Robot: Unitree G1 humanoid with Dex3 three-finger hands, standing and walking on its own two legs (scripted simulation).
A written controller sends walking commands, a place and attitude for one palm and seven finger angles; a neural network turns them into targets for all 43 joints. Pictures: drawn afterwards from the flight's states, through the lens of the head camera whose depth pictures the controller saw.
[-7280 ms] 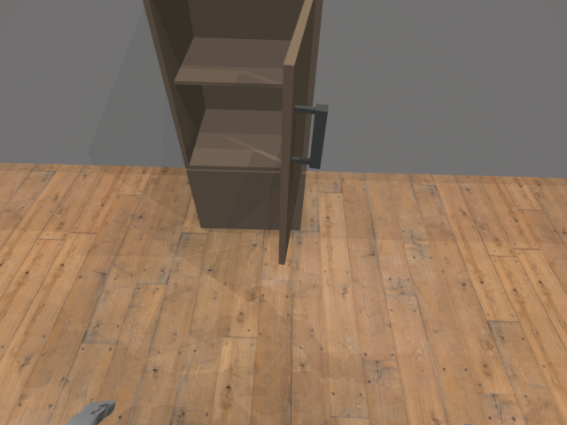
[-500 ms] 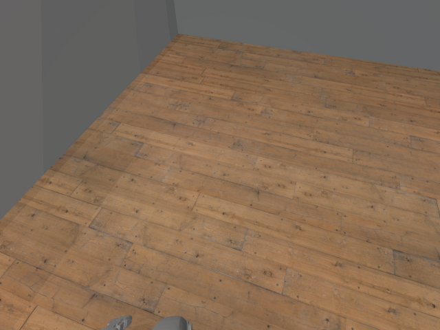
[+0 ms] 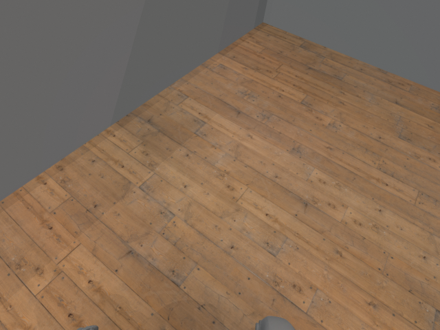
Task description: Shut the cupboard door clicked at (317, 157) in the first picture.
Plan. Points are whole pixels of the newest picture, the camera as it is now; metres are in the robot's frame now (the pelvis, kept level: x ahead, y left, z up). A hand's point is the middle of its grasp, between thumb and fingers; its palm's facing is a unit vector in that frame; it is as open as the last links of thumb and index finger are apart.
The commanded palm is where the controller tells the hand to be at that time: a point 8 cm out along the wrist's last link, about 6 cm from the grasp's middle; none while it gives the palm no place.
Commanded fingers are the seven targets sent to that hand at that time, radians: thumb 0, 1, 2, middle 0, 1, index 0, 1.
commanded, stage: walk to a spot facing it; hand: left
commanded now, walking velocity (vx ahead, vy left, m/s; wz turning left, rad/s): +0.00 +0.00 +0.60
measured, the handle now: out of the picture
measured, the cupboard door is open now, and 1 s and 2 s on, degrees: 82 82 82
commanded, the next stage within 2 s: none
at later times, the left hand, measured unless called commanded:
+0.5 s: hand out of the picture +0.02 +0.14 -0.14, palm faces +0.31 -0.90 -0.30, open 7.4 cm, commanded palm none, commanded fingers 0.00 0.90 0.90 -0.20 -0.30 -0.20 -0.30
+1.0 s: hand out of the picture -0.15 +0.20 -0.18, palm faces +0.63 -0.73 -0.26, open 7.4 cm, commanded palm none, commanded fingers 0.00 0.90 0.90 -0.20 -0.30 -0.20 -0.30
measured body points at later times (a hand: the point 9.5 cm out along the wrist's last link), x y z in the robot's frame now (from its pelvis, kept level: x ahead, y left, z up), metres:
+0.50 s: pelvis -0.03 -0.08 +0.00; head +0.01 -0.10 +0.45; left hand +0.00 +0.19 -0.12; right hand +0.08 -0.33 -0.16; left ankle -0.07 +0.07 -0.64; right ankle -0.01 -0.17 -0.74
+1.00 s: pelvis -0.05 -0.02 +0.00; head -0.03 +0.04 +0.44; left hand -0.18 +0.24 -0.16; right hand +0.21 -0.15 -0.12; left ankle -0.12 +0.04 -0.74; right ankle +0.02 -0.17 -0.65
